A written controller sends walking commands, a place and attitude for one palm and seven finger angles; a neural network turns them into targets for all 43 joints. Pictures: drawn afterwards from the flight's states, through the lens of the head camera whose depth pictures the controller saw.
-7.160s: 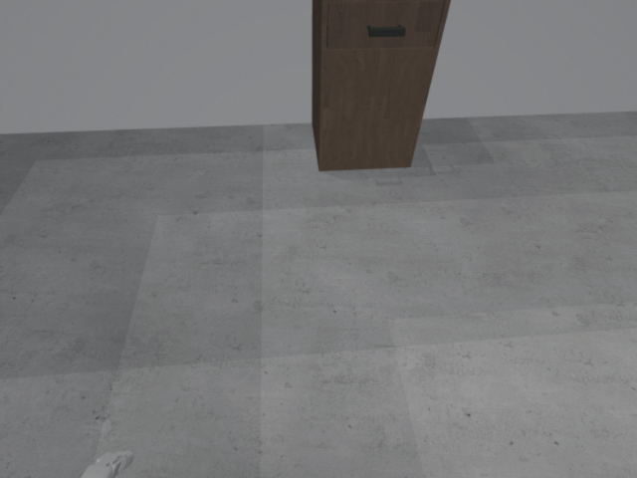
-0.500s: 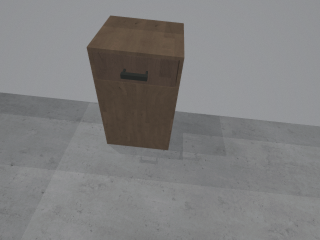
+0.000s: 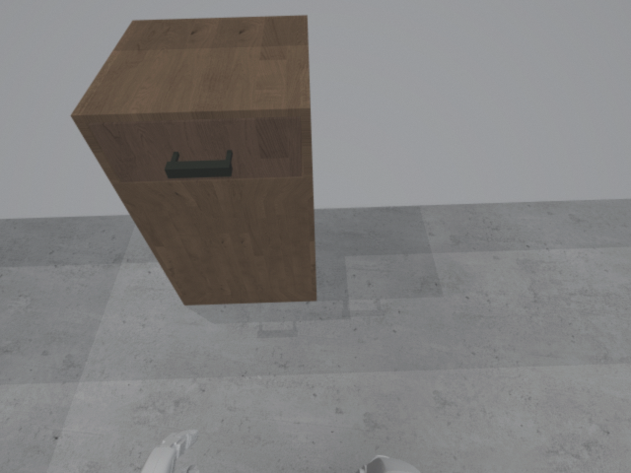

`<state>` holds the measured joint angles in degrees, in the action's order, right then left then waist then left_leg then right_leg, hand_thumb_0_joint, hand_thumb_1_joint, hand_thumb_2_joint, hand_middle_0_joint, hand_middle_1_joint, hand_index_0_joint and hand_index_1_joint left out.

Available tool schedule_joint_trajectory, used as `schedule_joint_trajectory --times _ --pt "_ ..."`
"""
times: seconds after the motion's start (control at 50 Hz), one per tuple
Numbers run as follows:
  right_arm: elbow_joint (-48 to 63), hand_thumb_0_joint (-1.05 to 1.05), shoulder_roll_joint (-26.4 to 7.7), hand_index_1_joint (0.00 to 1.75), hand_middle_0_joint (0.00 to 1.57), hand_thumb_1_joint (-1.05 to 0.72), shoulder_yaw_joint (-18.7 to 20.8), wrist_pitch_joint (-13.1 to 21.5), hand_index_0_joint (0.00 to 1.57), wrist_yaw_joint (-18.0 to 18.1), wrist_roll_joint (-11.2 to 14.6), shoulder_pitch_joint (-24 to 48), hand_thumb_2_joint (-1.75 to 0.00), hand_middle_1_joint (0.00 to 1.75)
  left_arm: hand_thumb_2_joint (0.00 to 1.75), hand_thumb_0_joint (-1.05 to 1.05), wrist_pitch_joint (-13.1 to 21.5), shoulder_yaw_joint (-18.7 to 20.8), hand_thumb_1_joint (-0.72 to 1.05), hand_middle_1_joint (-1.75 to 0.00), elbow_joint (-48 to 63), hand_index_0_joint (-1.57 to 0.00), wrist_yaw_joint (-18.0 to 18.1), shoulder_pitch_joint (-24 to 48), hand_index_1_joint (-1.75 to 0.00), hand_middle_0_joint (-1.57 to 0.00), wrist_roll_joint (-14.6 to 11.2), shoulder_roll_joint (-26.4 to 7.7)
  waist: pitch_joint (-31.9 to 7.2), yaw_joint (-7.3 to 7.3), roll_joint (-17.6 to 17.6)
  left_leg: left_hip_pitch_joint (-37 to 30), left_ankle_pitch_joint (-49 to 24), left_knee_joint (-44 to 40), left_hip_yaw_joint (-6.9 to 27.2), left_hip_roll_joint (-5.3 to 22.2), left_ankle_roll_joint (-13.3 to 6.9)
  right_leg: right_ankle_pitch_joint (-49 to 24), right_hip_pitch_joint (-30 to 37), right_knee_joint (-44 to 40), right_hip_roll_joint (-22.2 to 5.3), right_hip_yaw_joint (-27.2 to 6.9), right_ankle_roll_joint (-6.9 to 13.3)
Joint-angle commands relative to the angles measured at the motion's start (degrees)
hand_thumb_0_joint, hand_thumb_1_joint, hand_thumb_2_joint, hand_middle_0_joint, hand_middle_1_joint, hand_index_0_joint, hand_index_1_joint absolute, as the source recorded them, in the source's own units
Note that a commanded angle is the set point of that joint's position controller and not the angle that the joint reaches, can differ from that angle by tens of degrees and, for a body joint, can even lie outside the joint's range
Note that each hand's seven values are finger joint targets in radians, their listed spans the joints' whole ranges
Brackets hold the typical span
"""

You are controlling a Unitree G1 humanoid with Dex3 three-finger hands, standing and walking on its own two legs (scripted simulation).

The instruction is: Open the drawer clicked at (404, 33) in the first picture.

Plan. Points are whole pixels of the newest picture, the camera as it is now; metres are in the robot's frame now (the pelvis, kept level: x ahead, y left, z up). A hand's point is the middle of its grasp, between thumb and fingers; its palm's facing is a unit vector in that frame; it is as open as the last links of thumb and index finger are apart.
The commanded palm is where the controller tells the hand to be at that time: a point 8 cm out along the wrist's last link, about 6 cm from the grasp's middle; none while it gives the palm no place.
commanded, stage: take the last steps up to it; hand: left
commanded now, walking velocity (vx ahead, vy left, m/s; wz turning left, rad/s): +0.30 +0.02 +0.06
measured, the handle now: (200, 162) +0.72 +0.25 -0.07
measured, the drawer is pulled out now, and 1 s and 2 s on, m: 0.00 0.00 0.00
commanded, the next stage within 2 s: come to a stop and stand still in 0.38 s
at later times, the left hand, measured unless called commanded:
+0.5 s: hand out of the picture +0.08 +0.19 -0.17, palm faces +0.12 -0.98 -0.13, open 7.4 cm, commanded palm none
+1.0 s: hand (210, 383) +0.27 +0.17 -0.13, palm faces -0.01 -0.95 -0.31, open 7.4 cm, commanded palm none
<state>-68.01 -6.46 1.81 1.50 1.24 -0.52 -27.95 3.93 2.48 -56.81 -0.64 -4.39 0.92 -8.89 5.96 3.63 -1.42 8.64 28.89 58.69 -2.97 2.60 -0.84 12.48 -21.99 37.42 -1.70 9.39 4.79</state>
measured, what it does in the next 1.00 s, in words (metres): walks ahead: left foot, then right foot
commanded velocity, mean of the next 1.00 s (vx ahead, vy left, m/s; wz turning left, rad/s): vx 0.01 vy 0.02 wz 0.02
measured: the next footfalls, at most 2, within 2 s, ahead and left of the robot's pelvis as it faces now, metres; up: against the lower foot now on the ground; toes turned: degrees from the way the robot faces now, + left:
left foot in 0.44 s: +0.23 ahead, +0.14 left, +0.00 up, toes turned +9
right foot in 0.88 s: +0.22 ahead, -0.11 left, +0.00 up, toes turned -3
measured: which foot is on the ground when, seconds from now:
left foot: up 0.00-0.42, down 0.44-0.90, up 0.92-1.00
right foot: down 0.00-0.44, up 0.46-0.86, down 0.88-1.00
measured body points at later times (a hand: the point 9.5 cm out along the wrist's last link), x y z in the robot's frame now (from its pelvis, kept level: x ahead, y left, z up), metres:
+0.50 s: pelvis +0.16 +0.04 +0.01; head +0.18 +0.06 +0.46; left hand +0.07 +0.24 -0.15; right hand +0.27 -0.18 -0.12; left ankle +0.20 +0.13 -0.72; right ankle +0.08 -0.08 -0.69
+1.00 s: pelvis +0.19 -0.02 +0.02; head +0.23 -0.07 +0.46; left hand +0.27 +0.22 -0.11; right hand +0.21 -0.26 -0.16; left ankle +0.16 +0.13 -0.67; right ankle +0.20 -0.11 -0.72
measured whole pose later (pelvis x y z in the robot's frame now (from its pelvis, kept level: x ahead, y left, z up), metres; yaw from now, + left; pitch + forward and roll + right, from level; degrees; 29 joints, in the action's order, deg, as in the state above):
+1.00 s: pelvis +0.19 -0.02 +0.02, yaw -1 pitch +0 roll +2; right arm -60.3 -11.8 4.0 -3.7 1.9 -0.8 -11.3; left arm -0.5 2.1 -57.4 1.7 -9.2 1.3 -9.3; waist 5.2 1.2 -3.3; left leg 20.5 28.9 51.6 -1.5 1.2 1.4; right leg 17.1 -15.4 32.7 -1.9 4.6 3.1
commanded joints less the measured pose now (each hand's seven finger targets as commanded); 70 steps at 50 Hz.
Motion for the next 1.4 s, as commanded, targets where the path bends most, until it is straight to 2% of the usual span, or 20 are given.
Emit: schedule_joint_trajectory --times 0.0,0.08,0.3,0.38,0.4,0.42,0.44,0.48,0.54,0.58,0.74,0.82,0.84,0.86,0.88,0.92,1.08,1.18,1.3,1.38 --pt "6.36 0.00 -4.48 0.30 0.20 -0.90 1.46 0.73 0.20 -0.64 -0.45 4.67 -0.90 0.30 0.90 0.00 -0.60 1.78 0.90 -0.30 -1.71 -0.20 1.65 -11.04 -0.30 -0.20 -0.45 -8.79 -1.46 -5.01 3.87 21.95 -8.82 16.42 4.11 5.49 -0.54 8.96 8.64 -26.42 -19.76 -24.09 5.25" --pt "5.30 0.00 -2.73 0.30 0.20 -0.90 1.36 -1.02 0.20 -1.13 -1.13 1.54 -0.90 0.30 0.90 0.00 0.34 0.41 0.90 -0.30 -2.45 -0.20 1.62 -10.84 -0.30 -0.20 0.04 -4.89 -1.71 -1.58 7.23 18.21 -14.27 7.29 1.63 5.55 1.49 -0.79 3.57 -28.25 -13.81 -11.55 2.42" --pt "11.73 0.00 -4.33 0.30 0.20 -0.90 0.89 0.40 0.20 -2.44 -0.68 19.23 -0.90 0.30 0.90 0.00 0.64 0.90 0.90 -0.30 -5.79 -0.20 1.42 -18.69 -0.30 -0.20 0.45 -7.80 -1.49 -5.85 7.00 17.85 -14.79 -19.48 -1.99 3.18 2.00 -13.84 15.09 -24.49 -14.84 -11.70 4.54" --pt "9.66 0.00 -6.40 0.30 0.20 -0.90 0.89 1.36 0.20 -1.78 -0.80 13.28 -0.90 0.30 0.90 0.00 -0.31 0.94 0.90 -0.30 -6.16 -0.20 1.51 -17.81 -0.30 -0.20 0.06 -7.23 -3.91 -2.54 4.95 1.18 -19.29 -31.80 -3.92 0.42 0.75 -13.19 10.63 -14.41 -11.07 -7.91 1.61" --pt "8.12 0.00 -9.38 0.30 0.20 -0.90 1.42 1.92 0.20 -1.25 -1.00 7.98 -0.90 0.30 0.90 0.00 -0.50 0.51 0.90 -0.30 -5.91 -0.20 1.37 -18.43 -0.30 -0.20 -0.15 -5.70 -7.35 -0.69 -0.85 -8.80 -25.18 -34.15 0.82 4.52 -1.06 -10.81 5.58 -4.25 -7.57 -5.07 -0.61" --pt "7.49 0.00 -14.98 0.30 0.20 -0.90 2.66 1.97 0.20 -0.72 -1.35 2.91 -0.90 0.30 0.90 0.00 -0.64 0.00 0.90 -0.30 -4.85 -0.20 1.12 -19.66 -0.30 -0.20 -0.41 -2.77 -10.78 0.39 -13.80 -17.33 -31.29 -36.41 15.58 16.77 -6.34 8.73 -5.09 9.24 -1.18 -0.31 -3.14" --pt "6.99 0.00 -16.07 0.30 0.20 -0.90 2.68 1.13 0.20 -0.40 -0.90 0.73 -0.90 0.30 0.90 0.00 -0.52 -0.23 0.90 -0.30 -3.50 -0.20 1.29 -17.65 -0.30 -0.20 -0.04 -3.00 -10.08 1.02 -14.19 -15.66 -31.52 -41.67 21.00 22.16 -11.08 23.35 -9.66 20.50 0.39 -2.14 -3.47" --pt "8.15 0.00 -11.33 0.30 0.20 -0.90 1.15 1.08 0.20 0.43 -0.49 7.85 -0.90 0.30 0.90 0.00 -1.44 -0.11 0.90 -0.30 -4.60 -0.20 1.53 -15.90 -0.30 -0.20 0.20 -2.89 -5.72 -1.28 -7.99 -6.16 -35.03 -43.65 14.90 19.02 -10.01 17.44 -8.84 24.33 -3.70 -7.17 -3.62" --pt "9.52 0.00 -8.05 0.30 0.20 -0.90 -0.55 1.42 0.20 1.26 -0.28 15.56 -0.90 0.30 0.90 0.00 -2.79 -0.81 0.90 -0.30 -7.11 -0.20 1.84 -18.96 -0.30 -0.20 -0.46 -0.36 -5.02 -5.20 -3.12 0.89 -56.95 -41.71 4.36 14.46 -7.43 10.34 1.20 15.22 -4.75 -8.77 -6.18" --pt "9.35 0.00 -8.57 0.30 0.20 -0.90 0.31 0.76 0.20 1.70 -0.20 15.50 -0.90 0.30 0.90 0.00 -4.25 -0.54 0.90 -0.30 -7.18 -0.20 2.30 -19.77 -0.30 -0.20 -0.34 -0.84 -7.11 -4.84 -2.73 -0.25 -59.42 -40.46 2.88 14.53 -7.42 8.63 3.36 11.19 -3.71 -7.61 -6.81" --pt "9.75 0.00 -12.56 0.30 0.20 -0.90 2.70 -2.02 0.20 1.81 -0.94 15.87 -0.90 0.30 0.90 0.00 -6.66 1.07 0.90 -0.30 -1.23 -0.20 2.21 -13.12 -0.30 -0.20 0.22 -3.94 -4.77 -3.78 -8.91 0.66 -51.57 -38.42 4.50 16.39 -8.85 11.30 1.65 8.40 -2.16 -7.02 -5.66" --pt "10.02 0.00 -12.41 0.30 0.20 -0.90 3.20 -2.60 0.20 1.00 -0.63 16.15 -0.90 0.30 0.90 0.00 -5.23 1.30 0.90 -0.30 -0.77 -0.20 2.19 -14.71 -0.30 -0.20 0.25 -5.48 -7.87 -5.24 -6.40 0.23 -41.67 -31.32 1.82 11.75 -4.08 -4.25 9.53 -9.41 -1.44 -5.43 -5.54" --pt "10.05 0.00 -10.55 0.30 0.20 -0.90 3.06 -2.62 0.20 0.65 -0.35 14.87 -0.90 0.30 0.90 0.00 -4.46 1.46 0.90 -0.30 -0.61 -0.20 2.40 -14.58 -0.30 -0.20 0.47 -7.62 -9.24 -5.01 0.04 1.76 -32.58 -26.54 -0.78 7.58 -1.01 -17.02 12.68 -14.12 -4.99 -9.37 -5.05" --pt "10.78 0.00 -7.00 0.30 0.20 -0.90 2.48 -2.59 0.20 0.30 0.07 13.33 -0.90 0.30 0.90 0.00 -3.76 2.02 0.90 -0.30 -0.42 -0.20 2.85 -13.45 -0.30 -0.20 0.85 -11.59 -9.91 -3.94 11.78 9.60 -14.17 -20.10 -4.47 1.64 1.80 -34.86 17.19 -14.08 -14.66 -20.38 -1.34" --pt "11.70 0.00 -6.83 0.30 0.20 -0.90 2.35 -3.26 0.20 0.28 0.26 14.18 -0.90 0.30 0.90 0.00 -3.62 1.97 0.90 -0.30 -0.03 -0.20 2.72 -14.56 -0.30 -0.20 0.47 -13.38 -10.11 -5.45 13.51 11.32 4.65 -12.55 -1.54 -1.37 2.22 -46.95 15.88 -15.26 -20.73 -22.10 4.05" --pt "11.05 0.00 -6.76 0.30 0.20 -0.90 2.35 -4.74 0.20 0.64 -0.04 14.61 -0.90 0.30 0.90 0.00 -3.89 2.02 0.90 -0.30 0.10 -0.20 3.30 -12.18 -0.30 -0.20 0.35 -11.35 -9.87 -4.76 13.24 13.05 4.89 -2.19 4.37 -0.98 1.93 -42.99 13.73 -15.97 -19.20 -20.69 5.88" --pt "10.64 0.00 -9.96 0.30 0.20 -0.90 2.83 -5.17 0.20 -0.70 -0.51 15.38 -0.90 0.30 0.90 0.00 -3.72 2.63 0.90 -0.30 1.97 -0.20 3.49 -10.14 -0.30 -0.20 0.12 -11.47 -7.93 -5.93 9.34 19.94 -6.76 4.17 6.31 -0.96 4.53 -26.09 18.57 -18.35 -17.14 -18.77 4.30" --pt "11.34 0.00 -9.39 0.30 0.20 -0.90 2.51 -4.83 0.20 -1.24 -0.55 15.93 -0.90 0.30 0.90 0.00 -3.83 2.74 0.90 -0.30 1.88 -0.20 3.03 -10.69 -0.30 -0.20 0.67 -11.67 -6.71 -6.41 10.70 16.46 -6.97 -5.02 4.83 -0.72 4.04 -6.58 15.43 -22.58 -15.81 -20.17 3.72" --pt "11.63 0.00 -8.63 0.30 0.20 -0.90 1.54 -3.32 0.20 -1.28 -0.32 15.21 -0.90 0.30 0.90 0.00 -3.81 2.83 0.90 -0.30 0.90 -0.20 2.26 -11.09 -0.30 -0.20 1.05 -12.52 -7.12 -6.60 12.14 9.55 -4.87 -19.61 1.99 -1.54 2.52 4.06 13.48 -25.73 -14.38 -21.20 4.14" --pt "8.25 0.00 -7.21 0.30 0.20 -0.90 0.45 -1.82 0.20 -0.55 -0.21 7.56 -0.90 0.30 0.90 0.00 -4.22 1.76 0.90 -0.30 -0.65 -0.20 2.11 -8.66 -0.30 -0.20 0.16 -10.18 -7.57 -2.70 8.64 -6.02 -14.51 -38.16 0.88 -2.06 1.45 11.79 4.17 -22.29 -8.76 -16.18 -0.47"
